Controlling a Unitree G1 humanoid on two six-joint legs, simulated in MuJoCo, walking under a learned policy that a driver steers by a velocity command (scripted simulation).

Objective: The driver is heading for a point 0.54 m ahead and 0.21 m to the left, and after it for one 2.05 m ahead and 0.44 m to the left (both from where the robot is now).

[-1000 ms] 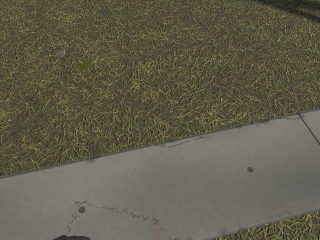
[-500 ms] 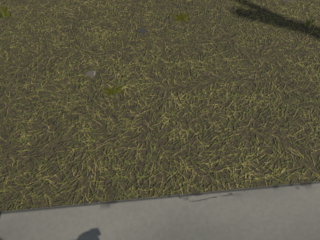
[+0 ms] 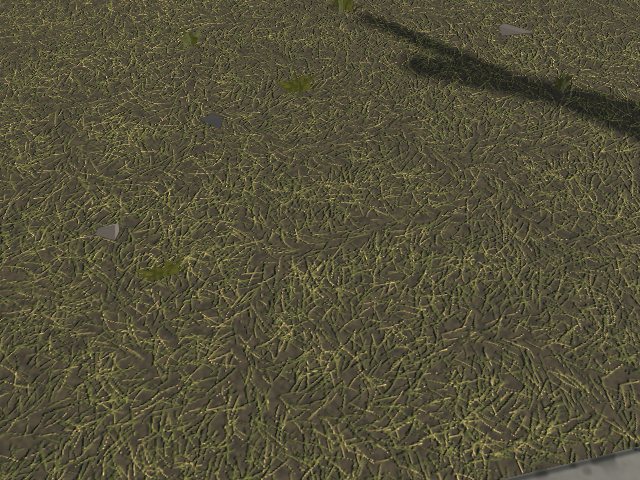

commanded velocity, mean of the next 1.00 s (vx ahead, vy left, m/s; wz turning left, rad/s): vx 0.50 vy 0.00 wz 0.47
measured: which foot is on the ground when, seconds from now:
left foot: down 0.00-0.14, up 0.16-0.72, down 0.74-1.00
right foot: up 0.00-0.10, down 0.12-0.74, up 0.76-1.00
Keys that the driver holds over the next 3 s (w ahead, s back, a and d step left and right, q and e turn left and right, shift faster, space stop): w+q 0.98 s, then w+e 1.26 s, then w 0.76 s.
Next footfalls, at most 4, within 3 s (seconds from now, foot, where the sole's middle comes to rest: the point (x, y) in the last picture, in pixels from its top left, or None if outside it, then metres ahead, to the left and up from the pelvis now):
0.12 right None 0.25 -0.12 -0.78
0.74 left None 0.48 0.14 -0.82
1.26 right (218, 348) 0.82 0.22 -0.82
1.76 left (114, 294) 1.00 0.50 -0.82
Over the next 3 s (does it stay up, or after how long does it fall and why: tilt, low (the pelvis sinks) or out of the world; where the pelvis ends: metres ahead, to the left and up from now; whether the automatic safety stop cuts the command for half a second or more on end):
stays up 1.52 0.36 -0.05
